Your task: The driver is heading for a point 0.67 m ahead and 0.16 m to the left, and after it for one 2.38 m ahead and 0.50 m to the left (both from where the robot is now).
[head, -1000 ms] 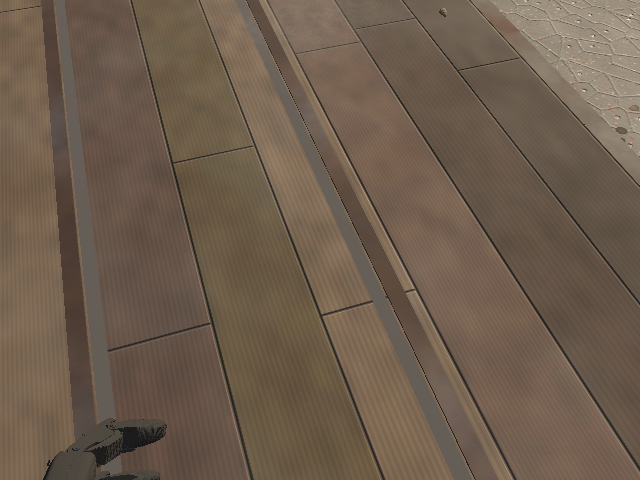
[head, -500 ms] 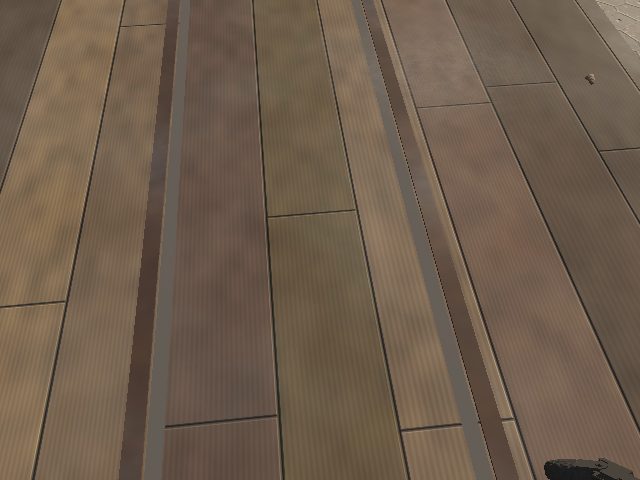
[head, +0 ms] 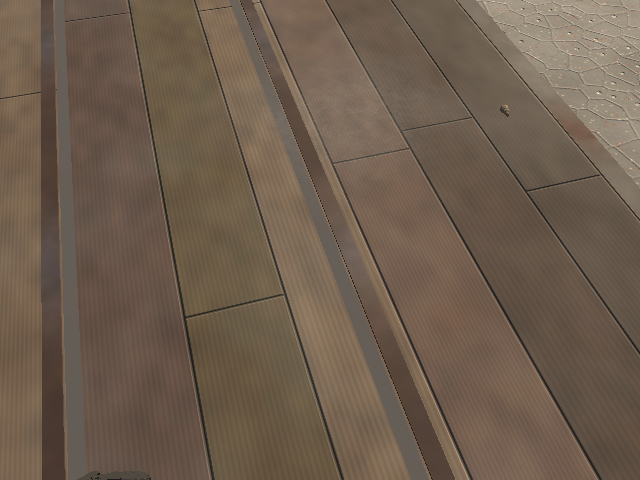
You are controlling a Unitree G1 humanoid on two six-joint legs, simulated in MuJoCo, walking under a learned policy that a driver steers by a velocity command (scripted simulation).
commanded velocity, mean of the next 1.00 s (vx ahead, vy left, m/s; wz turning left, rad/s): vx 0.47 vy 0.00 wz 0.33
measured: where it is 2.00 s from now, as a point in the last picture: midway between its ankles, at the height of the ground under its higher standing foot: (270, 410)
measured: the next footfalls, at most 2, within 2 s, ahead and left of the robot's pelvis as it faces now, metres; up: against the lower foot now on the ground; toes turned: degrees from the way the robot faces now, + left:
right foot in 0.08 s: +0.22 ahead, -0.14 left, +0.00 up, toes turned -2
left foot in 0.64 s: +0.51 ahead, +0.11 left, +0.00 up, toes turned +14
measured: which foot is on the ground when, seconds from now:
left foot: down 0.00-0.10, up 0.12-0.62, down 0.64-1.00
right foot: up 0.00-0.06, down 0.08-0.66, up 0.68-1.00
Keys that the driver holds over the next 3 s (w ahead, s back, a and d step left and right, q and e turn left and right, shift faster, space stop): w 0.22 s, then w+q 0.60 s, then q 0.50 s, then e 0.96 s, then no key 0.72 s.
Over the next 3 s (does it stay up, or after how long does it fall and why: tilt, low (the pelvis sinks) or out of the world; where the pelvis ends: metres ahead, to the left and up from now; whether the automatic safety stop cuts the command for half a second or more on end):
stays up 0.67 0.05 0.00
